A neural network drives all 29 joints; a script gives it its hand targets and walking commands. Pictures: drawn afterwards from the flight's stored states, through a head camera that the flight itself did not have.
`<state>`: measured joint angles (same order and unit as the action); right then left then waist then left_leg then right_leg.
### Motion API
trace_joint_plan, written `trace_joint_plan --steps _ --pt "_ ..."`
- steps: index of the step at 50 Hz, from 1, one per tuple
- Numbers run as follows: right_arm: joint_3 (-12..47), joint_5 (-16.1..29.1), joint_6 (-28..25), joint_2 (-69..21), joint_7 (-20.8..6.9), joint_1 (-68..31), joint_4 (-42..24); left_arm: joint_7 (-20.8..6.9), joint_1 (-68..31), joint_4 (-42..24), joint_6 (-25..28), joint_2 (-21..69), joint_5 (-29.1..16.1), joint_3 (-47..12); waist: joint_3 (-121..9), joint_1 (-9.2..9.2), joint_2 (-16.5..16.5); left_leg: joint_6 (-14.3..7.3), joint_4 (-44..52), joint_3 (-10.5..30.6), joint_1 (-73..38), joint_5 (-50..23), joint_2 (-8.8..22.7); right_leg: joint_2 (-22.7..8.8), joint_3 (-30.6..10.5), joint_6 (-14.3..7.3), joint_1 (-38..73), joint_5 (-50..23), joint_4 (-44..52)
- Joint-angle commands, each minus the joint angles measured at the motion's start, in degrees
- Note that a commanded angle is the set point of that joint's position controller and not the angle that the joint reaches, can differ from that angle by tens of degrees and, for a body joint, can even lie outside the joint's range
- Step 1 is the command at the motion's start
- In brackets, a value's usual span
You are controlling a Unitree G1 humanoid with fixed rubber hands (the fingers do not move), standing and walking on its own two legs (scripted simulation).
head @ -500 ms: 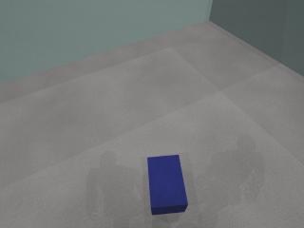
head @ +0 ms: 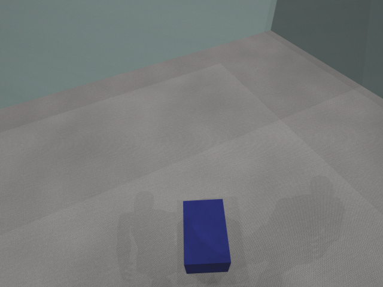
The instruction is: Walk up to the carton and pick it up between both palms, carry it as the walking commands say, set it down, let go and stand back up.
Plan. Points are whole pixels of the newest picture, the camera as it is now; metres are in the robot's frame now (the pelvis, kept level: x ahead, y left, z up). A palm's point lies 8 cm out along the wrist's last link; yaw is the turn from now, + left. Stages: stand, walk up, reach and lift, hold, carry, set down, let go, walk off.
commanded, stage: stand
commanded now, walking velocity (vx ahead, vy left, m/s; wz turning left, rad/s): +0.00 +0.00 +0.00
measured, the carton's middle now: (204, 235) +0.44 +0.01 -0.69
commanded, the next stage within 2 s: reach and lift in 0.60 s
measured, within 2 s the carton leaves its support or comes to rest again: neither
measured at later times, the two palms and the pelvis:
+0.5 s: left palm out of the picture -0.03 +0.23 -0.14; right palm out of the picture -0.03 -0.19 -0.14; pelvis +0.00 +0.02 +0.01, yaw +0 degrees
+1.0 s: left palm out of the picture +0.13 +0.22 -0.14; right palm out of the picture +0.13 -0.20 -0.14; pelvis -0.02 +0.02 -0.02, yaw +0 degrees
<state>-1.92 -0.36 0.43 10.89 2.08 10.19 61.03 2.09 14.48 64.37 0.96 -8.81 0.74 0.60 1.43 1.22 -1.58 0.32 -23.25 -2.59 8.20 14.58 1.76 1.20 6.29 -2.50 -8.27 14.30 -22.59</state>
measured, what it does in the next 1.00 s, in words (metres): stands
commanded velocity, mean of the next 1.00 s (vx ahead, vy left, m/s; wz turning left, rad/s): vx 0.00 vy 0.00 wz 0.00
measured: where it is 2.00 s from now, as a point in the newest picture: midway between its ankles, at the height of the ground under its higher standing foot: outside the picture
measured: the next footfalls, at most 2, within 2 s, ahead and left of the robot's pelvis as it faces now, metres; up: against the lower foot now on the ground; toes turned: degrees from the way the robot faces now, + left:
none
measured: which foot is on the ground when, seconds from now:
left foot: down 0.00-1.00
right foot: down 0.00-1.00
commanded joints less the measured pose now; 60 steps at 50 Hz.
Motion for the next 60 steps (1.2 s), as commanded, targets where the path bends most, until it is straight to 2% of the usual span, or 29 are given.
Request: trace_joint_plan --steps 1,5,7,17,30,31,32,33,34,35,37,38,39,40,41,43,45,47,50,53,55,58,60 --pt "-0.23 0.0 -1.32 5.39 0.17 4.26 1.38 -0.04 4.26 -0.11 0.03 -3.88 -0.31 0.57 0.15 -0.03 -3.0 -2.7 5.1 6.63 -4.14 -23.08 8.88 -6.85 -7.03 1.12 -1.1 -6.97 5.91" --pt "0.43 -0.1 -1.61 3.32 0.3 3.97 3.17 -0.23 4.27 0.49 -0.1 -5.07 -0.11 1.04 2.29 -0.11 -1.01 -1.54 6.55 4.18 -0.44 -15.12 5.84 -8.08 -7.02 0.88 2.61 -11.07 6.82" --pt "0.45 -0.04 -1.74 2.75 0.27 4.57 3.8 -0.16 4.76 0.92 -0.08 -4.61 -0.07 1.02 2.13 -0.27 -0.2 -1.34 6.81 4.1 -0.43 -13.37 5.43 -8.33 -7.1 0.83 2.77 -11.41 7.0" --pt "0.74 -0.07 -2.02 1.04 0.42 8.06 5.95 0.19 6.2 2.12 -0.09 -2.8 -0.04 0.95 2.64 -0.77 1.36 -1.33 7.33 5.0 0.33 -12.45 5.25 -8.31 -6.81 0.84 2.74 -9.58 7.28" --pt "1.25 -0.17 -1.97 -0.37 0.78 11.74 6.21 0.47 8.34 2.74 -0.09 -1.65 0.03 0.81 3.49 -1.0 1.09 -1.63 7.09 5.89 1.76 -11.79 5.04 -8.26 -6.49 0.85 2.64 -9.04 6.68" --pt "3.0 6.29 0.06 8.7 0.17 -8.36 -13.89 0.23 -11.76 -17.36 -1.5 -5.81 -6.97 -3.62 -7.59 -8.48 -3.35 -3.86 -5.93 4.5 19.3 12.73 1.55 -2.54 -4.7 -0.47 -19.39 11.45 -7.2" --pt "4.42 7.32 4.44 5.52 0.72 -28.47 -29.16 1.27 -31.87 -37.47 -5.95 -8.2 -4.91 -2.13 -11.96 -4.4 -6.77 -3.43 -8.54 1.8 19.01 12.15 2.39 -3.4 -5.51 -1.57 -18.05 9.79 -9.23" --pt "3.83 6.4 8.81 5.8 0.78 -28.56 -28.26 2.21 -31.21 -32.5 -10.93 -7.73 -3.35 0.63 -8.98 0.17 -2.45 -3.13 -7.93 1.07 20.6 14.79 1.7 -3.25 -3.52 -0.56 -16.09 13.41 -8.75" --pt "2.4 5.76 13.47 8.36 0.64 -22.37 -29.52 2.63 -26.96 -33.4 -16.14 -9.48 -5.19 1.1 -10.69 1.34 0.74 -3.65 -7.23 -0.61 21.66 15.89 1.32 -2.8 -1.26 -0.75 -15.59 13.52 -10.41" --pt "2.18 5.39 19.57 7.96 0.63 -18.95 -27.06 2.41 -22.92 -28.4 -22.06 -7.88 -5.78 -0.29 -8.78 0.21 2.18 -3.64 -6.64 0.39 22.51 14.99 1.76 -2.2 -1.15 -1.01 -15.42 12.03 -11.12" --pt "2.07 5.35 32.09 7.35 -0.3 -12.59 -25.62 1.3 -15.45 -25.75 -34.16 -5.38 -5.58 -1.26 -7.52 2.1 2.36 -2.5 -9.3 2.67 19.8 6.48 1.6 -2.02 -4.97 -1.84 -20.11 5.84 -12.09" --pt "2.5 5.19 36.97 6.58 -0.63 -7.14 -24.36 0.82 -11.43 -25.59 -38.92 -4.05 -5.81 -2.51 -9.47 1.65 1.58 -2.73 -10.8 3.79 18.33 -0.44 1.0 -1.85 -6.66 -2.19 -20.62 -0.23 -12.34" --pt "2.74 5.2 40.44 6.44 -1.01 -2.78 -24.19 0.61 -7.25 -25.72 -42.74 -3.15 -5.89 -3.21 -12.57 -0.01 1.61 -2.88 -12.33 5.39 15.41 -10.84 0.45 -1.02 -7.55 -2.1 -20.2 -7.54 -12.68" --pt "3.17 5.3 42.41 5.66 -1.45 -0.43 -24.48 0.39 -4.72 -25.92 -45.05 -2.26 -5.23 -3.5 -14.91 -1.55 3.34 -3.08 -12.38 6.68 11.67 -16.67 0.0 -0.59 -7.84 -1.52 -19.69 -11.38 -11.68" --pt "3.43 4.49 43.3 5.18 -1.81 -0.8 -25.11 0.21 -3.97 -27.07 -45.74 -1.62 -4.77 -3.49 -15.75 -2.36 2.38 -2.78 -12.1 7.76 10.28 -21.59 -0.45 -0.1 -7.68 -1.28 -18.31 -14.95 -11.03" --pt "2.33 2.9 42.55 4.41 -2.29 -2.83 -26.66 0.37 -5.85 -31.31 -44.83 -2.47 -3.18 -0.84 -15.76 -2.48 0.49 -2.64 -10.9 7.87 10.19 -27.2 -1.22 0.59 -8.0 -1.04 -15.59 -20.54 -10.61" --pt "1.16 1.13 39.01 3.73 -2.99 -4.25 -27.88 -0.15 -8.97 -35.64 -41.64 -3.71 -1.69 1.71 -14.47 -1.66 0.02 -2.2 -10.24 6.01 12.83 -24.36 -1.68 -0.17 -9.14 -0.52 -13.33 -22.86 -11.3" --pt "-0.37 -1.9 35.06 2.6 -3.6 -7.61 -31.93 -1.05 -12.2 -39.44 -37.85 -2.85 0.76 3.2 -15.03 -1.7 0.07 -1.97 -12.22 4.5 15.86 -21.63 -2.14 -0.61 -9.19 -0.08 -15.88 -23.44 -13.63" --pt "-1.94 -3.76 29.76 2.19 -3.78 -10.86 -37.79 -2.24 -12.86 -42.0 -32.48 -2.72 1.89 5.29 -19.44 -1.42 1.39 -1.76 -17.09 4.18 18.86 -23.16 -2.48 -0.04 -8.35 0.91 -21.16 -23.76 -18.58" --pt "-2.74 -2.72 26.48 1.24 -3.96 -11.98 -38.94 -2.72 -13.63 -42.93 -28.64 -2.68 1.84 6.05 -23.47 0.01 1.61 -1.12 -21.91 4.09 22.67 -22.46 -2.67 0.6 -8.43 1.58 -24.6 -21.67 -22.97" --pt "-3.38 -1.79 25.96 1.59 -3.83 -11.87 -40.29 -2.85 -14.37 -43.56 -27.83 -2.2 1.14 5.42 -26.51 -0.5 1.93 -0.91 -24.29 4.04 24.05 -19.86 -2.63 0.66 -8.34 1.66 -25.62 -19.8 -25.05" --pt "-3.74 -1.0 27.14 1.79 -3.58 -12.67 -41.39 -3.1 -15.8 -43.79 -28.59 -1.93 0.71 5.26 -26.55 -0.49 3.0 -1.08 -25.77 3.34 27.5 -11.36 -2.7 0.79 -8.18 1.8 -26.32 -13.38 -26.2" --pt "-3.61 -0.51 28.34 1.34 -3.32 -15.55 -41.72 -3.33 -18.81 -43.98 -29.59 -2.08 0.46 5.68 -24.26 -0.27 3.46 -1.25 -25.87 2.76 30.29 -3.98 -2.68 0.57 -8.24 1.97 -27.19 -6.63 -26.0"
